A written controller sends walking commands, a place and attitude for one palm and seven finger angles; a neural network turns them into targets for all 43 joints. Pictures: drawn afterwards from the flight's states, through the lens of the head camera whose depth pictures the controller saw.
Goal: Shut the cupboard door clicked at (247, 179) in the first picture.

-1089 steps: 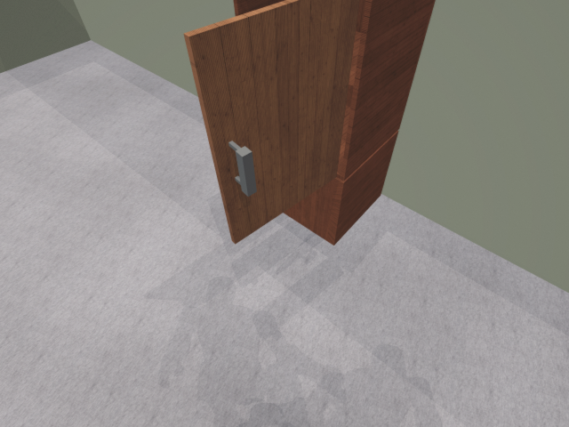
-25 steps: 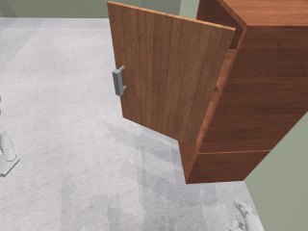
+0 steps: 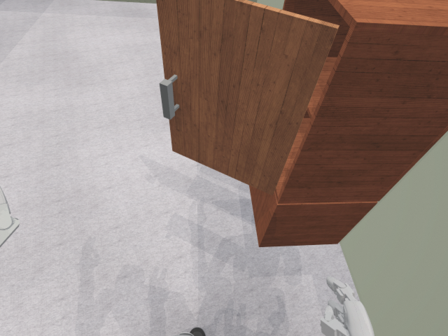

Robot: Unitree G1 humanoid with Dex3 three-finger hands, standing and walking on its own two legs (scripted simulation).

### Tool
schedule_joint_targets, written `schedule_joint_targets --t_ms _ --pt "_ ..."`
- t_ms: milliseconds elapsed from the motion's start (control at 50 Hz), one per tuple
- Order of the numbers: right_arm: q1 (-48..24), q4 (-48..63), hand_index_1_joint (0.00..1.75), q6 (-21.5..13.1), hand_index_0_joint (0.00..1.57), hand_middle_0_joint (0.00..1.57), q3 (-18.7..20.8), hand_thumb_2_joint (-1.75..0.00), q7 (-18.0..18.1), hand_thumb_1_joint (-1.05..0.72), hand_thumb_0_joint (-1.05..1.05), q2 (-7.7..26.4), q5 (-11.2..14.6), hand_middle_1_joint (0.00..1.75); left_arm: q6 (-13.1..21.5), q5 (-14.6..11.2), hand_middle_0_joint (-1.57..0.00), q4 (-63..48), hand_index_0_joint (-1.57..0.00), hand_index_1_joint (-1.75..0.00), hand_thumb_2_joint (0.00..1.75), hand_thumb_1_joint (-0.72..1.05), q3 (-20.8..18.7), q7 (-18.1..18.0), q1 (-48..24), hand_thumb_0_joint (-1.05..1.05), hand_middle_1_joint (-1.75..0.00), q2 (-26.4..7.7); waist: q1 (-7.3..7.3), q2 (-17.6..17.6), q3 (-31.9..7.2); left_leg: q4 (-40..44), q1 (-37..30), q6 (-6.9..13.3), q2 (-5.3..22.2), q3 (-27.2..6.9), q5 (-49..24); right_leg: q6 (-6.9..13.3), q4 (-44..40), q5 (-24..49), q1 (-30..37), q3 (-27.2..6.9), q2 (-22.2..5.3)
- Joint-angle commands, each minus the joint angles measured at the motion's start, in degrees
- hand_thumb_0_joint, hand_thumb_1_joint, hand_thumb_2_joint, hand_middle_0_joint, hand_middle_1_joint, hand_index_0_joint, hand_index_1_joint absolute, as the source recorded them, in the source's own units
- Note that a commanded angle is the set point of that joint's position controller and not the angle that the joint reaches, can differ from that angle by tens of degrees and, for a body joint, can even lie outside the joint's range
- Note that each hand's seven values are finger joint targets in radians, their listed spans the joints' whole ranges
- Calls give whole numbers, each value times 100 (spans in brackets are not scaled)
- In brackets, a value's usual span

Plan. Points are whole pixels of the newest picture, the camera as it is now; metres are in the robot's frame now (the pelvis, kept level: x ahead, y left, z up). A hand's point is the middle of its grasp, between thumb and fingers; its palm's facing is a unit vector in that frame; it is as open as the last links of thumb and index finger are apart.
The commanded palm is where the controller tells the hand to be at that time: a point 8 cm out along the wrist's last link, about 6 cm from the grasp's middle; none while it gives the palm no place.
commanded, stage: step back with the hand held close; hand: left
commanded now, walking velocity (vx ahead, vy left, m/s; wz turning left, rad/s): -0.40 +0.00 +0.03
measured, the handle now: (171, 96) +0.75 +0.24 -0.04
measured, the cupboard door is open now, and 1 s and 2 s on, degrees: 59 59 59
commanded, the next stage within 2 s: stop stepping back and stand still in 0.10 s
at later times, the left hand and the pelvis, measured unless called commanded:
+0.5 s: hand out of the picture +0.10 +0.26 +0.15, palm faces +0.43 -0.83 -0.36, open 7.4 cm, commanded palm +0.03 +0.29 +0.18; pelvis -0.12 +0.00 +0.00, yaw -2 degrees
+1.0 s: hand out of the picture -0.03 +0.28 +0.19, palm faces +0.43 -0.78 -0.45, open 7.4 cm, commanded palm -0.09 +0.33 +0.18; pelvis -0.22 +0.03 +0.00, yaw +2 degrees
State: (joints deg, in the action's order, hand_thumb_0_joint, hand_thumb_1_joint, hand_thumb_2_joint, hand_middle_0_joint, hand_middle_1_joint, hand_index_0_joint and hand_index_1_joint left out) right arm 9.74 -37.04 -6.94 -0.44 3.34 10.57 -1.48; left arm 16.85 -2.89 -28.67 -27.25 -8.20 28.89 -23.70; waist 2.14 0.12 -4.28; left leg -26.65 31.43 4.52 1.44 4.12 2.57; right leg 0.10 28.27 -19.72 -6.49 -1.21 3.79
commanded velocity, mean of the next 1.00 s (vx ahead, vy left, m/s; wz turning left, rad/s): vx -0.03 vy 0.02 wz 0.02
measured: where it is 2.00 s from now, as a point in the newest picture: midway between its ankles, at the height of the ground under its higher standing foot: outside the picture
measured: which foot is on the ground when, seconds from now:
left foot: down 0.00-0.16, up 0.18-0.30, down 0.32-0.94, up 0.96-1.00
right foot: down 0.00-0.78, up 0.80-0.94, down 0.96-1.00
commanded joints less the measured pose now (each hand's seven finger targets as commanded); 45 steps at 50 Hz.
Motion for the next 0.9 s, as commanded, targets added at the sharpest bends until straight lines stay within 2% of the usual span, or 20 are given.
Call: schedule_joint_targets --t_ms 0,80,120,140,200,220,300,340,360,420,480,540,580,620,660,720,760,780,820,880 --pt "-220 545 30 -316 20 20 444 -90 2 -90 0 997 9 30 361 -31 -20 -1472 -20 -30 90 90 -551 -24 -236 0 -30 -1319 -82 -1124 -1950 142 -3997 -149 1106 -1129 -3657 -123 -553 587 -1107 128 24" --pt "-487 1029 30 -32 20 20 399 -90 -61 -90 0 795 172 30 170 -223 -20 -1896 -20 -30 90 90 -982 49 218 0 -30 -1588 -153 -540 -2202 -129 -3494 -190 769 -503 -2536 -278 -541 2093 -776 157 -239" --pt "-668 1255 30 144 20 20 273 -90 -9 -90 0 633 320 30 55 -371 -20 -1582 -20 -30 90 90 -1174 86 877 0 -30 -1702 -199 639 -1626 -569 -2657 -357 270 -167 -508 -310 -854 2971 -1028 -174 -1019" --pt "-821 1333 30 180 20 20 232 -90 54 -90 0 650 372 30 60 -385 -20 -1519 -20 -30 90 90 -1240 65 909 0 -30 -1785 -202 839 -1140 -1008 -2353 -447 38 -96 662 -181 -1089 2617 -1541 -439 -1449" --pt "-640 1111 30 277 20 20 169 -90 214 -90 0 743 122 30 -91 -244 -20 -1053 -20 -30 90 90 -1235 -50 726 0 -30 -1900 -334 253 -51 -1744 -1256 -558 -31 -496 1431 449 -997 2376 -1970 -939 -1932" --pt "-412 1070 30 333 20 20 99 -90 261 -90 0 671 145 30 -220 -206 -20 -799 -20 -30 90 90 -751 -101 506 0 -30 -1457 -434 50 190 -1480 -1018 -533 60 -655 1167 532 -791 2521 -1634 -858 -1843" --pt "-183 980 30 228 20 20 258 -90 332 -90 0 991 297 30 -402 -47 -20 -176 -20 -30 90 90 -161 -254 -701 0 -30 -1303 -396 407 752 -807 -1376 -382 53 -580 415 77 -976 2297 -1475 -693 -1463" --pt "-100 997 30 190 20 20 222 -90 317 -90 0 982 276 30 -400 5 -20 -329 -20 -30 90 90 31 -254 -455 0 -30 -1113 -352 -4 399 -455 -1796 -240 205 -797 -483 48 -588 2193 -1301 -300 -1129" --pt "-121 1024 30 155 20 20 225 -90 302 -90 0 991 280 30 -356 -5 -20 -559 -20 -30 90 90 63 -244 -497 0 -30 -1093 -335 -233 290 -87 -1856 -195 385 -1080 -351 -13 -461 1342 -1239 -95 -814" --pt "-305 1098 30 -78 20 20 214 -90 300 -90 0 1025 211 30 -191 13 -20 -1281 -20 -30 90 90 -90 -254 -617 0 -30 -1168 -258 -979 277 1648 -845 -67 770 -2121 2842 -10 -64 -305 -380 95 -169" --pt "-218 1143 30 -212 20 20 253 -90 252 -90 0 990 121 30 -131 90 -20 -1572 -20 -30 90 90 -460 -239 -218 0 -30 -1297 -232 -1559 -15 2130 6 -315 593 -1885 3946 87 206 -483 590 414 117" --pt "-120 1183 30 -193 20 20 249 -90 159 -90 0 813 98 30 -133 -58 -20 -1480 -20 -30 90 90 -735 -193 550 0 -30 -1424 -271 -1012 -429 1203 -492 -540 120 -1099 2929 260 -476 -672 375 370 -142" --pt "40 1085 30 -110 20 20 282 -90 126 -90 0 769 90 30 -173 -150 -20 -1251 -20 -30 90 90 -758 -213 878 0 -30 -1369 -352 -201 -428 -86 -1399 -604 -178 -608 2016 508 -1095 -1176 -825 -81 -729" --pt "146 902 30 -3 20 20 315 -90 161 -90 0 791 70 30 -266 -231 -20 -889 -20 -30 90 90 -601 -271 886 0 -30 -1128 -402 495 -142 -1464 -2010 -629 -190 -744 1519 859 -1592 -1656 -2195 -959 -1496" --pt "221 765 30 79 20 20 309 -90 204 -90 0 834 89 30 -394 -119 -20 -670 -20 -30 90 90 -272 -314 108 0 -30 -929 -498 744 370 -1813 -2148 -586 -28 -900 1716 772 -1499 -2061 -3030 -878 -1610" --pt "37 713 30 -74 20 20 229 -90 349 -90 0 949 144 30 -416 52 -20 -544 -20 -30 90 90 118 -306 -1227 0 -30 -893 -535 -298 1052 -242 -1824 -434 237 -1386 2532 237 -659 -1846 -2984 -257 -743" --pt "-122 821 30 -199 20 20 144 -90 357 -90 0 958 165 30 -408 92 -20 -696 -20 -30 90 90 158 -265 -1447 0 -30 -831 -394 -1618 885 2237 -378 -453 802 -2560 4967 -11 1043 -1384 -1279 365 186" --pt "-176 903 30 -252 20 20 161 -90 337 -90 0 912 150 30 -389 124 -20 -951 -20 -30 90 90 43 -241 -1613 0 -30 -971 -267 -1931 724 2832 238 -526 996 -2783 5455 -27 1906 -1036 -439 419 406" --pt "-199 923 30 -356 20 20 215 -90 224 -90 0 727 76 30 -286 116 -20 -1575 -20 -30 90 90 -229 -179 -1569 0 -30 -1306 -146 -1620 162 2724 4 -711 877 -2334 4616 47 2246 -1011 -23 410 423" --pt "-240 1053 30 -304 20 20 207 -90 36 -90 0 607 70 30 -336 12 -20 -1633 -20 -30 90 90 -389 -110 43 0 -30 -1214 -77 -1355 -314 1764 -153 -749 314 -952 3309 251 113 -903 847 612 227"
